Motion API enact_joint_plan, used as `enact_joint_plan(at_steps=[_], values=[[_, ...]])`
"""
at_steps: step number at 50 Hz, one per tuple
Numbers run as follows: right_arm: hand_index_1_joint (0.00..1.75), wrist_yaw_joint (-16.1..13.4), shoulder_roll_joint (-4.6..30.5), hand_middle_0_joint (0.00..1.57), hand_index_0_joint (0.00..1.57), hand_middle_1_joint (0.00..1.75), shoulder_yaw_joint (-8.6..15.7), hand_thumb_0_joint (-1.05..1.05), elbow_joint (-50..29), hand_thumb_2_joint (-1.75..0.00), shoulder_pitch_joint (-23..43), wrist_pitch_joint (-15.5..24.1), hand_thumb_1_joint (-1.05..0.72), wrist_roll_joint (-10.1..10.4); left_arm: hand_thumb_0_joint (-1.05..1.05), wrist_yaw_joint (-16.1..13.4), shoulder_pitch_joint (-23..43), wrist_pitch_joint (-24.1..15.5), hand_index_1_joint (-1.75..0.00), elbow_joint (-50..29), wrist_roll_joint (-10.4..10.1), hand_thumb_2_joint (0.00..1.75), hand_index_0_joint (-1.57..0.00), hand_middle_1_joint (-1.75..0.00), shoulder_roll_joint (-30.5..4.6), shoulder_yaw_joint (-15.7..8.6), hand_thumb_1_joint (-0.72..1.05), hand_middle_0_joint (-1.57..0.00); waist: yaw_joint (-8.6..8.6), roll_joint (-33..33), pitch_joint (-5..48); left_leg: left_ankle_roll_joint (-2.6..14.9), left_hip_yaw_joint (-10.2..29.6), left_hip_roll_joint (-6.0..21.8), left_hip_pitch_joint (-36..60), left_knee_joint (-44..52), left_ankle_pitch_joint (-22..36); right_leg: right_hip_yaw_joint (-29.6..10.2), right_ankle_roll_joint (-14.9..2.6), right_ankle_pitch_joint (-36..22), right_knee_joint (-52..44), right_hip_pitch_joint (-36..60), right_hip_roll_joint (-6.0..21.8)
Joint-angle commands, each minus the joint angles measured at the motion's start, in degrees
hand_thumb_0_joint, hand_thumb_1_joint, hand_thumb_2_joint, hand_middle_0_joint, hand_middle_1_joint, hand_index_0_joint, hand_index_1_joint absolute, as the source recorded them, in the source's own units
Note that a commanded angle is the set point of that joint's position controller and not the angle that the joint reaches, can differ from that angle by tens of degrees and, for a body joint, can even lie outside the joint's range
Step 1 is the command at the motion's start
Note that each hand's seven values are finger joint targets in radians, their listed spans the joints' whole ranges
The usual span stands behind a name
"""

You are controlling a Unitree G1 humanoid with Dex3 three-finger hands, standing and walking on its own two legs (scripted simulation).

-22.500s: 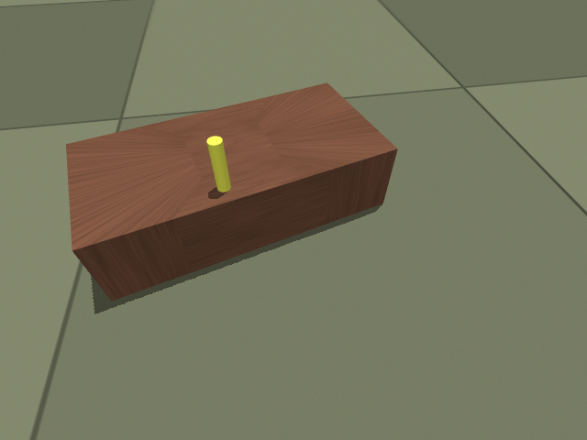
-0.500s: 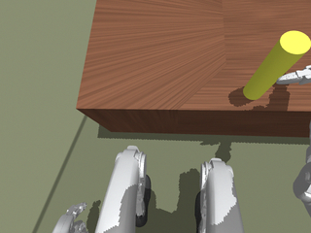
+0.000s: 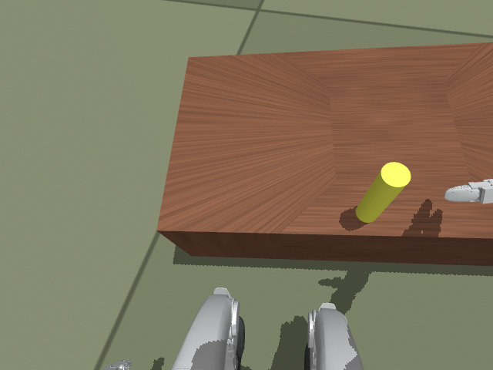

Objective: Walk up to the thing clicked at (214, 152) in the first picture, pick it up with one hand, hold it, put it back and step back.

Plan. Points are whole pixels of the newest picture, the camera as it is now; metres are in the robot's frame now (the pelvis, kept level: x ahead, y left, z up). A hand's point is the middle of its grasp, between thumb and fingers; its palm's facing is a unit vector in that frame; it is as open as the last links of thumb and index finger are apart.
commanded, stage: home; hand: right
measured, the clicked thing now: (378, 196) +0.47 -0.22 -0.20
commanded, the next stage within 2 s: none
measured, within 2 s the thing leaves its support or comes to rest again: neither
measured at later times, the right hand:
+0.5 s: hand (436, 274) +0.27 -0.21 +0.01, palm faces +0.16 +0.94 -0.30, open 17.5 cm
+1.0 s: hand (416, 325) +0.21 -0.17 +0.03, palm faces +0.16 +0.95 -0.26, open 17.5 cm
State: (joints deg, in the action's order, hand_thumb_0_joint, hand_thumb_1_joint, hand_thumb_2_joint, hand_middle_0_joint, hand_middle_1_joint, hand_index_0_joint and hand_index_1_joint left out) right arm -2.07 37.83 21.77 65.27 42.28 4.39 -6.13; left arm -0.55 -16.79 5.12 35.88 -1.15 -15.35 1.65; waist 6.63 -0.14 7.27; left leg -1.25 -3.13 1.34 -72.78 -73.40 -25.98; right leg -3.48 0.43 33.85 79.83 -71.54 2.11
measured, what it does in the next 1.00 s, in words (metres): rises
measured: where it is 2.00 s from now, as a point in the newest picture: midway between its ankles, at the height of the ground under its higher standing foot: outside the picture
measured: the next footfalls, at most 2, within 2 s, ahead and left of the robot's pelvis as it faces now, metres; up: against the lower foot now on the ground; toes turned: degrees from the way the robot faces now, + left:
none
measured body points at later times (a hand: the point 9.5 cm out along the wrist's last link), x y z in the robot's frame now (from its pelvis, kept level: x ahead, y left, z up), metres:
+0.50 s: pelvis +0.05 +0.00 +0.10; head +0.10 +0.00 +0.55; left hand +0.19 +0.24 -0.01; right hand +0.26 -0.26 +0.04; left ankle +0.08 +0.14 -0.60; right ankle +0.03 -0.12 -0.60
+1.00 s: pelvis +0.05 +0.02 +0.10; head +0.08 +0.02 +0.55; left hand +0.23 +0.25 +0.02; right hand +0.20 -0.22 +0.05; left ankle +0.08 +0.14 -0.60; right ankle +0.03 -0.12 -0.60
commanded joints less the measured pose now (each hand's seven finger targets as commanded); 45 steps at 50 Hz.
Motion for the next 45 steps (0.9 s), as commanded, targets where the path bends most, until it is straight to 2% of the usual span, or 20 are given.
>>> enact_joint_plan(at_steps=[1,2,4,7,11,12,14,15,17,18,23,24,25,26,30,35,38,41,44,45], values=[[0.05,-1.7,6.9,0.05,0.05,0.05,-1.7,0.0,-9.8,-0.04,4.3,0.2,0.57,1.4,0.0,-1.4,-7.7,-0.9,-0.3,-3.7,-0.4,0.9,-0.2,-0.3,-9.8,-3.9,0.9,-0.2,-0.68,-5.6,24.6,2.77,-0.5,-2.0,24.9,13.9,13.5,0.6,-0.6,-21.0,-18.3,23.8,-0.3],[0.05,-2.0,6.8,0.05,0.05,0.05,-2.1,0.0,-12.7,-0.04,3.8,-0.1,0.58,1.8,0.0,-1.6,-7.0,-1.0,-0.3,-3.8,-0.6,0.9,-0.2,-0.3,-10.0,-4.0,0.9,-0.2,-1.88,-7.3,25.1,2.93,-0.5,-2.0,26.5,15.0,13.9,0.5,-0.37,-21.7,-20.1,26.4,-0.2],[0.05,-2.6,3.7,0.05,0.05,0.05,-3.5,0.0,-17.0,-0.05,-2.0,-0.7,0.56,3.0,0.0,-2.2,-6.6,-1.0,-0.3,-4.3,-1.2,0.9,-0.2,-0.3,-9.7,-4.2,0.9,-0.2,-2.27,-7.8,23.8,3.01,-1.0,-1.8,29.1,17.3,13.6,-0.1,-0.02,-21.7,-23.5,30.2,-0.2],[0.05,-4.5,4.5,0.05,0.05,0.05,-3.0,0.0,-25.8,-0.05,-6.0,-1.3,0.55,4.3,0.0,-3.4,-5.2,-1.6,-0.3,-4.8,-1.6,0.9,-0.2,-0.3,-9.1,-4.0,0.9,-0.2,-4.16,-10.0,23.2,3.14,-0.9,-1.7,34.0,20.8,14.7,0.4,0.17,-22.2,-27.1,34.6,0.0],[0.05,-6.5,-2.5,0.05,0.05,0.05,-5.9,0.0,-32.7,-0.05,-17.0,-2.4,0.57,6.2,0.0,-5.1,-3.6,-2.8,-0.3,-6.1,-1.8,0.9,-0.2,-0.3,-7.0,-3.2,0.9,-0.2,-4.12,-8.1,16.5,3.1,-1.1,-1.9,38.2,25.5,14.5,1.1,0.19,-21.1,-32.2,37.9,-0.2],[0.05,-7.0,-2.2,0.05,0.05,0.05,-6.0,0.0,-34.5,-0.05,-16.6,-2.5,0.55,6.2,0.0,-5.6,-3.3,-3.0,-0.3,-5.7,-1.8,0.9,-0.2,-0.3,-7.4,-3.5,0.9,-0.2,-4.2,-9.4,16.6,3.21,-0.7,-1.7,39.3,26.1,14.7,1.3,0.28,-21.2,-33.0,39.2,-0.1],[0.05,-7.1,-8.0,0.05,0.05,0.05,-9.2,0.0,-36.8,-0.04,-23.1,-3.2,0.58,7.0,0.0,-6.1,-2.4,-3.5,-0.3,-6.4,-1.6,0.9,-0.2,-0.3,-6.0,-3.0,0.9,-0.2,-4.18,-8.0,14.5,3.17,-1.1,-1.8,41.5,27.3,16.2,1.7,0.36,-23.2,-34.6,40.8,-0.2],[0.05,-7.4,-7.6,0.05,0.05,0.05,-9.2,0.0,-38.0,-0.05,-24.9,-3.6,0.57,7.1,0.0,-6.4,-1.7,-3.7,-0.3,-6.6,-1.4,0.9,-0.2,-0.3,-6.6,-3.4,0.9,-0.2,-4.56,-9.2,13.1,3.21,-1.0,-1.6,42.5,28.1,15.9,2.2,0.4,-22.8,-35.1,41.0,-0.5],[0.05,-7.4,-12.5,0.05,0.05,0.05,-12.8,0.0,-40.0,-0.04,-31.8,-4.6,0.57,7.5,0.0,-6.7,-0.9,-4.2,-0.3,-7.3,-1.4,0.9,-0.2,-0.3,-5.6,-3.3,0.9,-0.2,-4.32,-6.6,12.5,3.03,-1.4,-1.6,44.4,28.8,19.0,2.5,0.42,-26.9,-35.6,43.0,-0.4],[0.05,-7.3,-13.7,0.05,0.05,0.05,-14.3,0.0,-42.4,-0.05,-32.3,-5.0,0.55,7.8,0.0,-6.9,-0.2,-4.4,-0.3,-7.7,-1.4,0.9,-0.2,-0.3,-5.6,-3.5,0.9,-0.2,-3.89,-6.6,11.4,2.95,-1.5,-1.6,45.0,29.4,19.0,2.6,0.39,-26.7,-36.2,43.4,-0.5],[0.05,-7.1,-18.2,0.05,0.05,0.05,-18.9,0.0,-52.5,-0.05,-47.2,-7.8,0.56,8.4,0.0,-7.6,4.3,-5.8,-0.3,-10.1,-1.6,0.9,-0.2,-0.3,-4.1,-3.1,0.9,-0.2,-4.93,-2.2,7.1,2.15,-1.9,-1.8,48.0,31.9,17.7,3.3,-0.14,-24.4,-38.2,43.8,-0.8],[0.05,-7.1,-18.0,0.05,0.05,0.05,-18.9,0.0,-55.8,-0.05,-50.2,-8.2,0.56,8.5,0.0,-7.6,5.1,-6.0,-0.3,-10.5,-1.6,0.9,-0.2,-0.3,-4.1,-3.2,0.9,-0.2,-5.87,-1.9,6.4,2.02,-1.7,-1.8,48.6,32.5,16.8,3.5,-0.25,-23.0,-38.4,43.4,-1.0],[0.05,-7.0,-18.7,0.05,0.05,0.05,-19.7,0.0,-57.8,-0.05,-52.4,-8.8,0.55,8.4,0.0,-7.9,5.5,-6.4,-0.3,-11.2,-1.6,0.9,-0.2,-0.3,-3.9,-3.3,0.9,-0.2,-5.32,0.1,6.7,1.69,-1.6,-1.8,49.3,32.8,17.7,3.8,-0.54,-23.7,-38.0,44.0,-1.1],[0.05,-7.2,-18.0,0.05,0.05,0.05,-18.7,0.0,-59.6,-0.05,-55.7,-9.3,0.57,8.3,0.0,-8.0,5.5,-6.5,-0.3,-11.5,-1.5,0.9,-0.2,-0.3,-3.7,-3.4,0.9,-0.2,-5.93,0.5,7.4,1.48,-1.4,-1.6,50.4,32.9,19.0,4.1,-0.68,-24.6,-37.5,44.0,-1.4],[0.05,-6.8,-18.4,0.05,0.05,0.05,-19.2,0.0,-66.6,-0.05,-56.6,-10.6,0.56,8.2,0.0,-8.9,6.1,-7.3,-0.3,-12.5,-1.1,0.9,-0.2,-0.3,-3.3,-2.9,0.9,-0.2,-4.27,0.7,4.9,0.88,-0.6,-1.2,49.6,33.1,21.4,4.4,-1.0,-25.9,-36.7,45.0,-1.6],[0.05,-6.5,-19.1,0.05,0.05,0.05,-18.8,0.0,-69.9,-0.05,-59.3,-11.7,0.57,7.5,0.0,-9.7,5.8,-8.6,-0.3,-13.3,-0.4,0.9,-0.2,-0.3,-3.1,-2.8,0.9,-0.2,-4.32,-0.4,4.3,0.77,0.2,-0.7,48.8,33.1,20.1,4.6,-1.14,-24.1,-36.2,45.3,-2.2],[0.05,-6.3,-21.2,0.05,0.05,0.05,-20.5,0.0,-69.4,-0.04,-58.9,-12.4,0.57,7.3,0.0,-9.7,6.4,-9.6,-0.3,-13.8,-0.1,0.9,-0.2,-0.3,-2.4,-2.4,0.9,-0.2,-4.09,-1.0,2.1,0.85,0.2,-0.5,47.7,33.8,15.8,4.5,-1.06,-20.0,-36.8,44.1,-2.3],[0.05,-6.4,-20.7,0.05,0.05,0.05,-19.5,0.0,-68.8,-0.04,-62.4,-13.0,0.57,7.0,0.0,-9.7,6.8,-10.5,-0.3,-14.3,0.1,0.9,-0.2,-0.3,-2.5,-2.5,0.9,-0.2,-5.65,0.0,2.1,0.66,0.5,-0.1,48.5,34.8,13.2,4.9,-1.15,-17.8,-36.8,42.9,-2.9],[0.05,-6.6,-21.4,0.05,0.05,0.05,-20.0,0.0,-69.3,-0.04,-64.8,-13.5,0.57,6.8,0.0,-9.4,6.9,-11.3,-0.3,-14.9,0.1,0.9,-0.2,-0.3,-2.8,-2.8,0.9,-0.2,-6.26,-0.5,4.7,0.83,-0.2,-0.4,49.3,33.2,17.2,4.4,-0.87,-21.8,-36.1,43.7,-2.7],[0.05,-6.5,-21.7,0.05,0.05,0.05,-20.3,0.0,-69.2,-0.05,-64.7,-13.6,0.56,6.7,0.0,-9.4,6.6,-11.4,-0.3,-15.2,0.1,0.9,-0.2,-0.3,-2.9,-2.8,0.9,-0.2,-5.74,-0.4,5.0,0.85,-0.5,-0.6,49.2,32.5,18.7,4.2,-0.78,-23.5,-36.0,43.9,-2.5]])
